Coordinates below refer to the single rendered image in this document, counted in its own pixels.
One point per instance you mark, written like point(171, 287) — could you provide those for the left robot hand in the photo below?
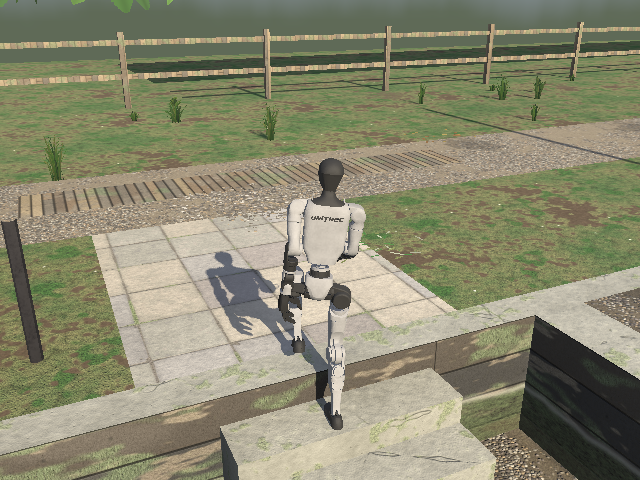
point(283, 306)

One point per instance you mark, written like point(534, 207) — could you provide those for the robot left shin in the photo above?
point(297, 317)

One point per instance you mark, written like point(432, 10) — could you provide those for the robot right upper arm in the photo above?
point(358, 217)

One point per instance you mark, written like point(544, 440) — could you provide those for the robot right forearm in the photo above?
point(343, 256)

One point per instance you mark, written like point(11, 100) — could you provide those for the robot left forearm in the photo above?
point(289, 271)

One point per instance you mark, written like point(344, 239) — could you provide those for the right robot foot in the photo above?
point(335, 421)

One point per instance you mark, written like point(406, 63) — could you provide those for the robot left upper arm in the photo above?
point(294, 210)

